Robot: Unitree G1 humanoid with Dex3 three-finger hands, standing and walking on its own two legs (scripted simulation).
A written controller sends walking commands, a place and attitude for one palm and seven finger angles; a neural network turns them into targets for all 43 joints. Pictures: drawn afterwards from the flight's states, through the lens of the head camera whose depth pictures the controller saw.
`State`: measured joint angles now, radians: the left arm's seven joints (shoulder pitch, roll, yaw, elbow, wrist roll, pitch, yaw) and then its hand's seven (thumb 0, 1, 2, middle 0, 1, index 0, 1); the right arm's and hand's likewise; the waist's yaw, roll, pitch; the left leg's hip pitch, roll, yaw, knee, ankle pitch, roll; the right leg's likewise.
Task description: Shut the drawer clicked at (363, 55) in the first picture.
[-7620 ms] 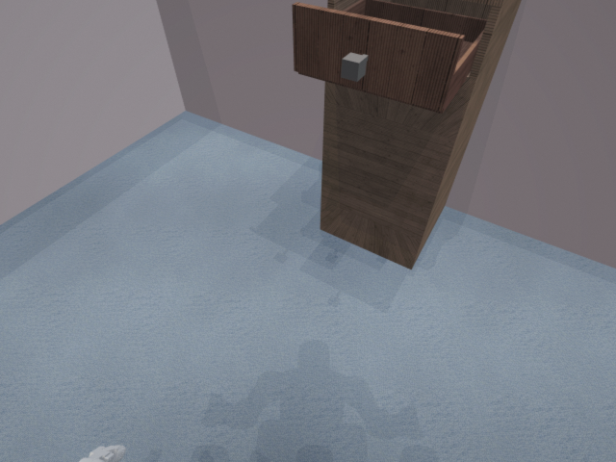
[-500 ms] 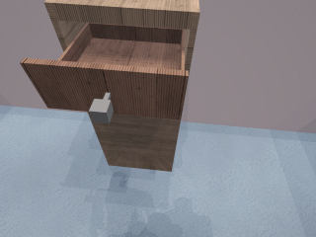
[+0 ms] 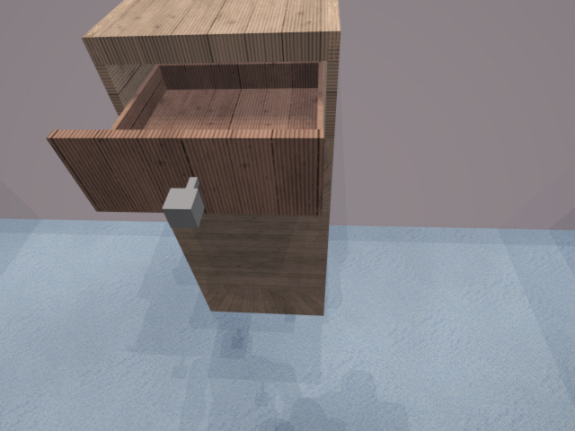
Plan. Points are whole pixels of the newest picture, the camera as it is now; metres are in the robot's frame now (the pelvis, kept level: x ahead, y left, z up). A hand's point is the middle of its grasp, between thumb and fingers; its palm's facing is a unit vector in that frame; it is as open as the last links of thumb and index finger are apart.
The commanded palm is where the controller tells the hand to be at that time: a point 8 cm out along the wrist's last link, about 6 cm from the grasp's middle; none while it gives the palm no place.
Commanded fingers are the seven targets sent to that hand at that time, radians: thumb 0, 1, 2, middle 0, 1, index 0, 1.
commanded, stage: come to a stop and stand still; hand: left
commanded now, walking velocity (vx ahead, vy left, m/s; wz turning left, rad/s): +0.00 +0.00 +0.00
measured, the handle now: (188, 198) +0.40 +0.17 +0.12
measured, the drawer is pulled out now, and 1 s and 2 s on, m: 0.21 0.21 0.21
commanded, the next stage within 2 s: look again from close up in 0.80 s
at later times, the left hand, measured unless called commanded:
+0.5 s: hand out of the picture +0.03 +0.13 -0.17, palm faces +0.03 -0.97 -0.22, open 7.3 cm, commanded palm none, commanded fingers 0.00 0.90 0.90 -0.20 -0.30 -0.20 -0.30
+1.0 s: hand out of the picture +0.04 +0.11 -0.17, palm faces +0.06 -0.98 -0.21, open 7.3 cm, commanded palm none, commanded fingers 0.00 0.90 0.90 -0.20 -0.30 -0.20 -0.30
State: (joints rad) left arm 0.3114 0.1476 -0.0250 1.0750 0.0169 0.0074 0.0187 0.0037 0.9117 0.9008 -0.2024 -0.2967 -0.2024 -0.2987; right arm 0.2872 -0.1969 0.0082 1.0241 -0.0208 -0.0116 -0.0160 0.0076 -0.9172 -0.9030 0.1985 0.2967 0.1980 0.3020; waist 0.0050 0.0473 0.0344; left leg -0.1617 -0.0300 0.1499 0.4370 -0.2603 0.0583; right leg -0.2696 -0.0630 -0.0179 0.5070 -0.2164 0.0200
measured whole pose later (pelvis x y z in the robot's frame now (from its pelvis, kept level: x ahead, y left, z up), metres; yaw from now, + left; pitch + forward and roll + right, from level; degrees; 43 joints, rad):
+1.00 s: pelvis +0.05 -0.06 +0.00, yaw +2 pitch +0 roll +1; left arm 0.27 0.15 -0.01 1.13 0.01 -0.02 0.03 0.01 0.93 0.90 -0.20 -0.30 -0.20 -0.30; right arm 0.28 -0.14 0.01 1.14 -0.02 -0.02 -0.04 0.01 -0.91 -0.90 0.20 0.30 0.20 0.30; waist 0.01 0.02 0.04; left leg -0.10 0.06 0.08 0.40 -0.29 -0.05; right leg -0.18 0.03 -0.10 0.45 -0.28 -0.07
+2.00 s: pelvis -0.01 -0.03 -0.04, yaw +4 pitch +5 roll +0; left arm 0.55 0.16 0.01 -0.11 -0.17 -0.33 -0.19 0.01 0.91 0.90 -0.52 -0.63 -0.52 -0.64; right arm 0.15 -0.27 -0.04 0.39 0.02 -0.22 -0.03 0.01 -0.91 -0.90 0.20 0.30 0.20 0.30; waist 0.04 -0.02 -0.07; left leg -0.53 0.02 0.04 0.90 -0.46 0.01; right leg -0.58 -0.05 -0.10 0.89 -0.40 -0.03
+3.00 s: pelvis +0.01 -0.03 +0.00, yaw +5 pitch -6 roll +0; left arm 0.19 0.29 0.23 -0.56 -0.32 0.34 -0.27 0.02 0.90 0.90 -1.39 -1.58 -1.39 -1.58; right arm 0.13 -0.24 0.12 0.61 0.06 -0.21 -0.06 0.02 -0.90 -0.90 0.20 0.30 0.20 0.30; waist 0.10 0.08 -0.04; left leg -0.10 0.01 0.03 0.50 -0.31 0.01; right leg -0.13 -0.03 -0.13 0.49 -0.26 -0.02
